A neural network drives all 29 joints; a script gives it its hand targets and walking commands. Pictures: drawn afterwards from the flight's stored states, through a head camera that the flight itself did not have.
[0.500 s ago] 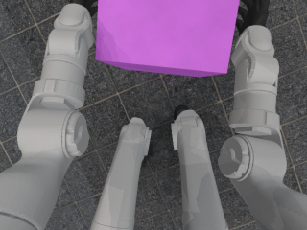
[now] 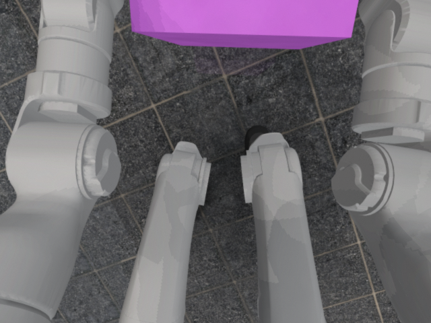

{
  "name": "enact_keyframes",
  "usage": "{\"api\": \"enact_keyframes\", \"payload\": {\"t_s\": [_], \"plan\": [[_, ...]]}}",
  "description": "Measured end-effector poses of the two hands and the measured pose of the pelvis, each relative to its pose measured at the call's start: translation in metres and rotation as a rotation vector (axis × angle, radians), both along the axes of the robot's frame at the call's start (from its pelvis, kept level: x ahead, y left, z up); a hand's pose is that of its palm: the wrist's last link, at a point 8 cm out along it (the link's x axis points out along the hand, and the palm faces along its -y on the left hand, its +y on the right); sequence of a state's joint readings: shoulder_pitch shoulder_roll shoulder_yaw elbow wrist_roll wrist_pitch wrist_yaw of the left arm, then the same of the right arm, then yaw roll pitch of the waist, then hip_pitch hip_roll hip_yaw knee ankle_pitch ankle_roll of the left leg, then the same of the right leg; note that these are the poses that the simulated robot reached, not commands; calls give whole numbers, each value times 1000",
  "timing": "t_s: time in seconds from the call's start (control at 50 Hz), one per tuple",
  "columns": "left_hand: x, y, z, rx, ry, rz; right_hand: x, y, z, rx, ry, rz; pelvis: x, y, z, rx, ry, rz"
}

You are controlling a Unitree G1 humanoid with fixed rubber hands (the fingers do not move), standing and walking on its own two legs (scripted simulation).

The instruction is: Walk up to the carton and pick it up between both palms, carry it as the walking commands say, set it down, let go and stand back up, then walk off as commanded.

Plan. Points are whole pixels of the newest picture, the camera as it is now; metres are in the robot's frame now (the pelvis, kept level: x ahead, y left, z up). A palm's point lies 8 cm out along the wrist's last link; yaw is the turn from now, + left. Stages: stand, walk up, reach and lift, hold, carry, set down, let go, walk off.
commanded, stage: set down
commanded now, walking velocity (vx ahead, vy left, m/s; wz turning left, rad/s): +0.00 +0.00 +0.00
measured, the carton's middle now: out of the picture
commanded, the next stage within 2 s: none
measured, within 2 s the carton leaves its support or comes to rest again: neither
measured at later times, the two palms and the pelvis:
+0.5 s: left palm out of the picture +0.59 +0.09 -0.19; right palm out of the picture +0.54 -0.24 -0.19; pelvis -0.01 -0.01 -0.05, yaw +1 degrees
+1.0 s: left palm out of the picture +0.62 +0.13 -0.24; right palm out of the picture +0.57 -0.20 -0.25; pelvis +0.03 +0.00 -0.08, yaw +5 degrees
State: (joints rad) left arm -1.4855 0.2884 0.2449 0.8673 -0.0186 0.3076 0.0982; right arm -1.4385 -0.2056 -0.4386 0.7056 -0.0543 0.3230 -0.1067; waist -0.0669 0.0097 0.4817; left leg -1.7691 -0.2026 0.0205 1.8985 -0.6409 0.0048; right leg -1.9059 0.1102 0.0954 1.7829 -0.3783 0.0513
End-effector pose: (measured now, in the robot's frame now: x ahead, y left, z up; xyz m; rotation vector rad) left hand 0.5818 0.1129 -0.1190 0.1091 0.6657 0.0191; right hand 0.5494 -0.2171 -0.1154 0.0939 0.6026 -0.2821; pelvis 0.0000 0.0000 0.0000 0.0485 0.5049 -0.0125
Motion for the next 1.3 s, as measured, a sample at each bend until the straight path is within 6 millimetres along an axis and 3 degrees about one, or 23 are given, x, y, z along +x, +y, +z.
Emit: {"api": "enact_keyframes", "payload": {"t_s": [0.06, 0.12, 0.24, 0.3, 0.38, 0.48, 0.56, 0.64, 0.72, 0.78, 0.84, 1.0, 1.16, 1.3], "plan": [[3, 1, -11, 7, -8, 9, 9, 1, -9, 2, -10, 12, -6, -7, -11, 8, -15, 5], [-4, 2, -31, 6, 11, 19, 5, 2, -30, 29, 5, 6, -7, -13, -22, 19, -4, 8], [-21, 2, -79, 68, 148, -25, -29, 3, -96, 54, 146, -6, -4, -20, -35, 42, 38, 9], [-23, -4, -92, 71, 176, -54, -46, 0, -115, 39, 184, -11, -3, -19, -40, 50, 50, 8], [-11, -16, -94, 34, 153, -76, -46, -11, -109, 12, 164, -46, -6, -16, -45, 48, 57, 9], [9, -23, -76, -25, 63, -51, -16, -20, -75, 11, 60, -72, -11, -8, -49, 14, 47, 6], [20, -13, -70, -7, 59, -26, 14, -12, -64, -15, 64, -10, -6, -3, -60, 2, 78, 13], [22, 12, -84, 18, 120, -31, 28, 9, -78, -40, 139, 70, 12, -1, -69, -12, 137, 15], [20, 38, -113, 43, 145, -12, 25, 34, -112, -3, 174, 84, 30, 1, -72, -24, 184, 26], [24, 38, -127, -12, 78, 1, 20, 36, -135, 14, 152, 57, 32, 3, -66, -51, 140, 52], [28, 33, -131, -63, 22, 26, 25, 30, -137, -13, 124, 70, 31, 5, -64, -88, 112, 106], [40, 19, -124, -65, 11, -5, 19, 19, -136, -20, 105, 31, 28, 4, -79, -118, 101, 158], [12, 11, -131, -74, 54, 33, 5, 5, -137, 9, 129, 85, 19, -15, -92, -90, 112, 169], [8, 4, -130, -32, 44, 11, 5, -3, -136, -5, 145, 128, 5, -40, -97, -46, 33, 177]]}}
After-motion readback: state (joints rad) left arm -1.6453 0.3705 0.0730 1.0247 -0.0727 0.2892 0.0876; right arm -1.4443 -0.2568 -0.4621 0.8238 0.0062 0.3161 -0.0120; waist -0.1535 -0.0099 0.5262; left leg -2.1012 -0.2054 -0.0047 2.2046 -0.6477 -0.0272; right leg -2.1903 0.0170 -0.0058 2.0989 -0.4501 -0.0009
